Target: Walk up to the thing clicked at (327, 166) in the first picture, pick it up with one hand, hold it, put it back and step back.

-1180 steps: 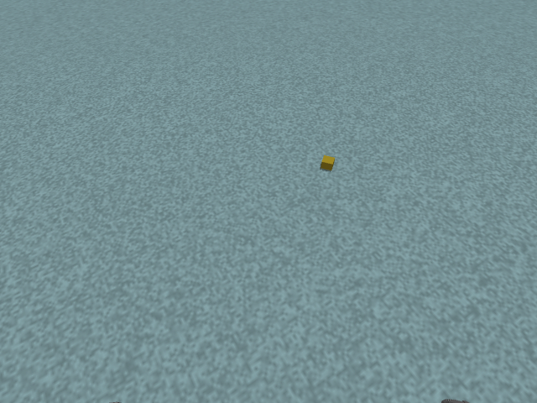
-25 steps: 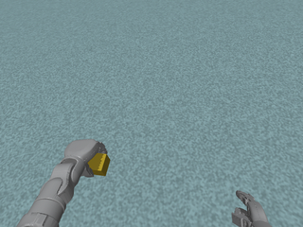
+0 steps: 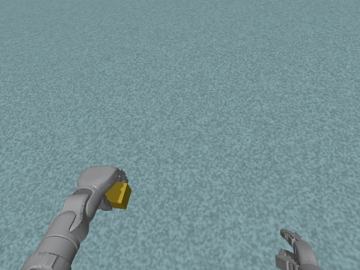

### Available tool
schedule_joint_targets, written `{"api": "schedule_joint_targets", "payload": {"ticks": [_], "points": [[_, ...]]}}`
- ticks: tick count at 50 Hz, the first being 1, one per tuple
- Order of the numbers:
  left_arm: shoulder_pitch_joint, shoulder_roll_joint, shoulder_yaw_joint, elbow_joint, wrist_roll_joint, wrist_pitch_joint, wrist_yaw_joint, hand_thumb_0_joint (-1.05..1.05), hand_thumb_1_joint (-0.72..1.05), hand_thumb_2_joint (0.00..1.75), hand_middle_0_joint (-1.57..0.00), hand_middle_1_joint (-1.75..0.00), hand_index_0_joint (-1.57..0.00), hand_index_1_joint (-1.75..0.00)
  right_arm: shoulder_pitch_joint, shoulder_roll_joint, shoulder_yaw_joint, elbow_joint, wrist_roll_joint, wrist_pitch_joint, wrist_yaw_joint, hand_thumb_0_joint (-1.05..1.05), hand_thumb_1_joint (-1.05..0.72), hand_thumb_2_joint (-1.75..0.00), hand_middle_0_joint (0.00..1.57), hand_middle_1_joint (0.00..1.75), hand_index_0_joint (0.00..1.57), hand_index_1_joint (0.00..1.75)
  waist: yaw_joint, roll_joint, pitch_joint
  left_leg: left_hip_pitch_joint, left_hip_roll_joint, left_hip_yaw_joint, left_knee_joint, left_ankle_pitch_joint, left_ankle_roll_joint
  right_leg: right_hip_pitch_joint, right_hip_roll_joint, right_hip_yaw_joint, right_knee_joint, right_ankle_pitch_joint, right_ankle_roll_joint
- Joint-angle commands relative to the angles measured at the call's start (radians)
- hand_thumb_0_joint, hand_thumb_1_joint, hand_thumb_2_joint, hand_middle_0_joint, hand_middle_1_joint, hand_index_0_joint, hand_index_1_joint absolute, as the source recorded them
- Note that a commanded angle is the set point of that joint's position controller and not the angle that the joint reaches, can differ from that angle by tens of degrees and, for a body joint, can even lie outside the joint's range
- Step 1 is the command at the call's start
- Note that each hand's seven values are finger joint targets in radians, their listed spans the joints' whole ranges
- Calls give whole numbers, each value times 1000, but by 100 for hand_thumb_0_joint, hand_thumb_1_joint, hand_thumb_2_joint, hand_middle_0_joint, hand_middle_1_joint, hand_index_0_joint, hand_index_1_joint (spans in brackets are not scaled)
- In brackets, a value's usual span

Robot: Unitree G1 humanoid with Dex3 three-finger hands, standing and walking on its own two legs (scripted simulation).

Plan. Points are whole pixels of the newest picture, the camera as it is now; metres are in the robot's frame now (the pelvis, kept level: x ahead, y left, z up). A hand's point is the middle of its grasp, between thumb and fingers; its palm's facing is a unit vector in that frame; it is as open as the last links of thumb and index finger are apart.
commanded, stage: hold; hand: left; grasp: from above
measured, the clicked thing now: (116, 195) +0.30 +0.20 -0.07
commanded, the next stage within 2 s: crouch in 0.08 s
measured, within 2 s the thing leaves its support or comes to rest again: neither
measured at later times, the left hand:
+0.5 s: hand (110, 205) +0.28 +0.22 -0.08, palm faces -0.45 -0.03 -0.89, open 8.0 cm
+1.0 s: hand (135, 223) +0.31 +0.21 -0.33, palm faces -0.43 +0.02 -0.90, open 8.0 cm
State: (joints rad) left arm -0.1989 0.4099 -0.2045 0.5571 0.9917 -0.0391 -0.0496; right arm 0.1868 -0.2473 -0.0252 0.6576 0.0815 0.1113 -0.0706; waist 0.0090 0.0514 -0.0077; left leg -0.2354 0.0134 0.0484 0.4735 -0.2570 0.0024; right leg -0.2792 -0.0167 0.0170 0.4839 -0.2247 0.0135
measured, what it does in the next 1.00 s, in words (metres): lowers itself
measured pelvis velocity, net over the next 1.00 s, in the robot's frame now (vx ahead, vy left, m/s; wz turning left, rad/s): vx -0.07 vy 0.01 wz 0.02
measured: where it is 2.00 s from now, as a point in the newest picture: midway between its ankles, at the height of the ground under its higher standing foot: outside the picture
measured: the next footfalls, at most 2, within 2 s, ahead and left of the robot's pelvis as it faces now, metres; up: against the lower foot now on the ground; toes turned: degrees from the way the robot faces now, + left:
none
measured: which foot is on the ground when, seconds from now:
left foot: down 0.00-1.00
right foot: down 0.00-1.00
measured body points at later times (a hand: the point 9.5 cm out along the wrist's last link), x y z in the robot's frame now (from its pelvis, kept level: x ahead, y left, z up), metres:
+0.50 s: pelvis -0.01 +0.00 -0.01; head +0.03 -0.01 +0.44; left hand +0.30 +0.22 -0.03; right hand +0.13 -0.26 -0.13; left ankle -0.01 +0.12 -0.74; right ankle +0.02 -0.13 -0.74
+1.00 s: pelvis -0.07 +0.01 -0.20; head +0.08 +0.02 +0.22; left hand +0.33 +0.21 -0.28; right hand +0.00 -0.27 -0.33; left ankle -0.01 +0.12 -0.74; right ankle +0.02 -0.13 -0.74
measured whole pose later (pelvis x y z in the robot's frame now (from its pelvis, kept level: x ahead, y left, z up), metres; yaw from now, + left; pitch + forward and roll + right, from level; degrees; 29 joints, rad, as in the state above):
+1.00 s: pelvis -0.07 +0.01 -0.20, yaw +1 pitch +30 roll -2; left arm -0.59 0.36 -0.12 1.15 1.18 -0.05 0.40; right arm 0.23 -0.24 -0.08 0.75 -0.04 0.01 -0.03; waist -0.12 0.04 -0.21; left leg -1.52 0.02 0.00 1.61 -0.60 0.02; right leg -1.53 -0.02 -0.01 1.56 -0.55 0.02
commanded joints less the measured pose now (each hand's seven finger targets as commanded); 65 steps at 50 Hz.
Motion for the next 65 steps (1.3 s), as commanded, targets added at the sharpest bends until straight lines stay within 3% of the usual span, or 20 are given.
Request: {"api": "schedule_joint_targets", "payload": {"ticks": [1, 4, 9, 10, 15, 19, 21, 23, 27, 29, 36, 42, 45, 50, 52, 55, 58, 59, 62, 65], "points": [[-320, 223, 112, -185, -1, -2, 35, 0, 78, 31, -127, -8, -122, -12, -90, -127, -43, -140, -1, -38, -10, 0, -91, -91, 20, 30, 20, 30, 3, -36, -237, 102, -30, -12, -53, 248, 15, 84, 35, -13, -60, 194, -28], [-285, 194, 99, -170, -11, 0, 34, 0, 80, 33, -127, -10, -124, -14, -89, -128, -45, -141, -2, -36, -10, 0, -91, -90, 20, 30, 20, 30, 2, -48, -227, 100, -28, -16, -54, 241, 14, 79, 37, -16, -62, 183, -27], [-314, 208, 102, -169, -5, -4, 34, 0, 81, 37, -125, -11, -122, -14, -86, -127, -45, -145, -1, -31, -10, 0, -90, -91, 20, 30, 20, 30, -2, -47, -228, 100, -29, -13, -53, 254, 15, 79, 37, -16, -61, 201, -27], [-299, 200, 98, -172, -7, -6, 34, 0, 74, 31, -117, -6, -114, -9, -85, -128, -45, -142, -2, -31, -9, 0, -87, -89, 20, 30, 20, 30, 4, -41, -227, 100, -29, -11, -52, 248, 14, 82, 36, -15, -63, 192, -29], [-272, 172, 87, -101, 7, -20, 57, 0, 77, 30, -128, -4, -122, -10, -76, -130, -44, -145, -5, -26, -6, 0, -90, -91, 20, 30, 20, 30, -9, -80, -184, 65, -32, -16, -48, 201, 16, 48, 33, -16, -64, 146, -27], [-278, 148, 84, -14, 32, -51, 126, 0, 79, 30, -129, -4, -124, -9, -57, -128, -47, -129, -17, -19, 0, 0, -90, -91, 20, 30, 20, 30, -28, -78, -171, 8, -31, -16, 3, 168, 11, -30, 31, -18, -18, 114, -29], [-330, 138, 77, 33, 58, -64, 177, 0, 82, 26, -128, -5, -125, -9, -35, -132, -52, -109, -29, -18, 7, 0, -89, -90, 20, 30, 20, 30, -39, -73, -201, -43, -31, -18, 66, 178, 7, -87, 34, -22, 45, 126, -32], [-355, 155, 96, 105, 88, -65, 230, 0, 84, 29, -132, -3, -127, -8, -20, -137, -60, -94, -39, -17, 15, 0, -90, -91, 20, 30, 20, 30, -41, -54, -235, -111, -36, -15, 148, 162, 2, -149, 32, -21, 112, 115, -30], [-465, 109, 67, 184, 138, -60, 324, 0, 90, 34, -135, -9, -131, -13, 38, -142, -84, -68, -56, -29, 31, 0, -90, -91, 20, 30, 20, 30, -68, -40, -358, -271, -39, -15, 332, 129, 0, -302, 31, -15, 275, 102, -31], [-491, 67, 49, 273, 151, -52, 365, 0, 92, 32, -135, -9, -132, -12, 56, -146, -93, -64, -61, -37, 37, 0, -90, -91, 20, 30, 20, 30, -78, -60, -363, -371, -33, -21, 410, 93, 1, -390, 34, -19, 349, 70, -34], [-599, 119, 102, 398, 194, -27, 457, 0, 88, 33, -135, -6, -131, -11, 85, -162, -112, -35, -91, -77, 38, 0, -90, -91, 20, 30, 20, 30, -82, -8, -514, -675, -35, -37, 641, -60, 7, -649, 36, -33, 594, -67, -45], [-646, 127, 122, 410, 188, -9, 489, 0, 83, 32, -131, -4, -126, -9, 95, -168, -122, -20, -110, -115, 27, 0, -90, -90, 20, 30, 20, 30, -99, -3, -652, -881, -36, -43, 809, -180, 13, -801, 29, -35, 764, -166, -50], [-660, 127, 128, 458, 180, -2, 488, 0, 81, 34, -129, -6, -124, -11, 95, -170, -121, -4, -118, -132, 26, 0, -90, -90, 20, 30, 20, 30, -120, -14, -631, -977, -33, -58, 865, -250, 13, -913, 26, -42, 828, -235, -50], [-744, 146, 134, 482, 182, -19, 487, 0, 83, 35, -130, -6, -125, -11, 97, -187, -120, 10, -132, -153, 36, 0, -89, -90, 20, 30, 20, 30, -141, 26, -673, -1046, -28, -101, 951, -335, 7, -1107, 22, -63, 957, -318, -56], [-761, 115, 119, 495, 179, -29, 485, 0, 85, 35, -131, -5, -127, -10, 105, -181, -117, 26, -138, -166, 43, 0, -89, -90, 20, 30, 20, 30, -161, 9, -705, -1090, -32, -97, 1013, -323, 12, -1140, 20, -67, 996, -304, -54], [-760, 136, 132, 534, 189, -40, 497, 0, 89, 39, -133, -8, -129, -13, 110, -191, -113, 39, -145, -181, 56, 0, -89, -90, 20, 30, 20, 30, -162, 27, -728, -1136, -37, -101, 1071, -324, 11, -1209, 13, -71, 1057, -311, -54], [-821, 126, 130, 494, 208, -51, 510, 0, 91, 37, -134, -8, -130, -12, 132, -189, -111, 58, -155, -189, 73, 0, -89, -90, 20, 30, 20, 30, -169, 86, -822, -1116, -37, -97, 1132, -237, 5, -1252, 13, -80, 1128, -237, -61], [-783, 152, 147, 537, 219, -47, 518, 0, 92, 36, -133, -9, -130, -12, 131, -198, -110, 62, -157, -192, 79, 0, -89, -90, 20, 30, 20, 30, -159, 87, -803, -1136, -35, -109, 1140, -241, 1, -1283, 8, -83, 1151, -245, -59], [-833, 149, 151, 522, 230, -52, 534, 0, 94, 40, -135, -9, -132, -13, 140, -187, -107, 69, -168, -195, 94, 0, -89, -90, 20, 30, 20, 30, -176, 95, -829, -1168, -39, -87, 1204, -210, 8, -1292, 10, -84, 1183, -208, -58], [-815, 168, 171, 574, 232, -45, 547, 0, 92, 40, -134, -9, -130, -13, 129, -190, -105, 68, -178, -196, 109, 0, -89, -90, 20, 30, 20, 30, -177, 83, -794, -1238, -42, -80, 1240, -276, 16, -1337, 8, -82, 1200, -265, -53]]}}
